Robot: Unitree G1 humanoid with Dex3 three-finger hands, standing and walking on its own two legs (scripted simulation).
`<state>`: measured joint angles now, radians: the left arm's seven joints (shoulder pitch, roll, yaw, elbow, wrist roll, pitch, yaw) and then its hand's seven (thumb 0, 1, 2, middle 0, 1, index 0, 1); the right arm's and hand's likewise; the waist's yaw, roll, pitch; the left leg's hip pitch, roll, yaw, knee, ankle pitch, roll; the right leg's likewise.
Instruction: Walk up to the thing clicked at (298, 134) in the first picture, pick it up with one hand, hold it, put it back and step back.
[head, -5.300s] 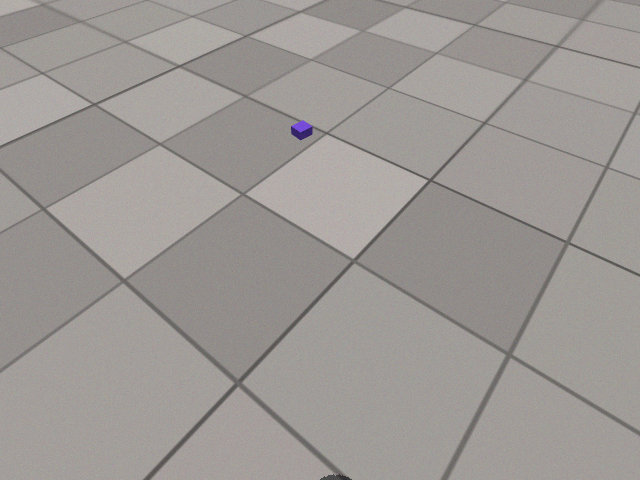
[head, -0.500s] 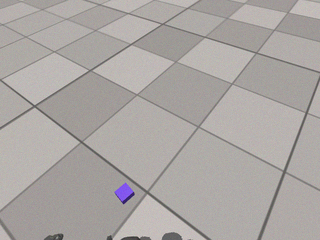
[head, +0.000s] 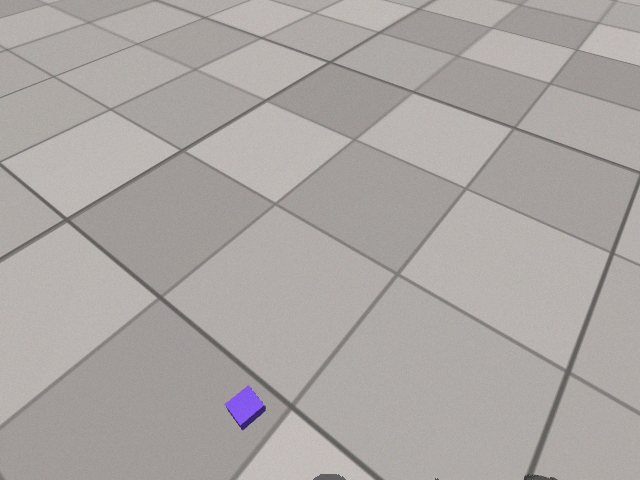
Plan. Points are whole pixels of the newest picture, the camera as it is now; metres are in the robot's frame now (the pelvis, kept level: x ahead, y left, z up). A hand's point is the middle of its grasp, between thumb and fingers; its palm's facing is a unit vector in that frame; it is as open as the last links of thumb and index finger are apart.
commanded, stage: walk up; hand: left
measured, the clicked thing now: (245, 407) +0.45 +0.24 -0.75
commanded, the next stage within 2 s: stand in 0.96 s
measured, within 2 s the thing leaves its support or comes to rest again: neither
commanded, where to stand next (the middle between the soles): +0.04 -0.01 m, yaw -1 degrees
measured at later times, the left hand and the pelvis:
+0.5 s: hand out of the picture +0.10 +0.24 -0.15, palm faces -0.03 -0.94 -0.34, open 7.4 cm; pelvis +0.01 -0.01 +0.01, yaw -1 degrees
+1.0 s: hand out of the picture +0.11 +0.24 -0.15, palm faces -0.02 -0.94 -0.33, open 7.4 cm; pelvis +0.01 -0.01 +0.01, yaw -1 degrees
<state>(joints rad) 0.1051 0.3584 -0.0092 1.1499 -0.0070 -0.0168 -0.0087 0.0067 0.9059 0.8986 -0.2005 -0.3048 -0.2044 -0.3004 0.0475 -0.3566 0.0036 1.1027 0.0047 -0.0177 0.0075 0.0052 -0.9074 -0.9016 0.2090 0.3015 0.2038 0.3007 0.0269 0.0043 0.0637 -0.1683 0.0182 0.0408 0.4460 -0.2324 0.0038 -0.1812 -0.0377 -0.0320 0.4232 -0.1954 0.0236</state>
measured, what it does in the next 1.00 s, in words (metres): stands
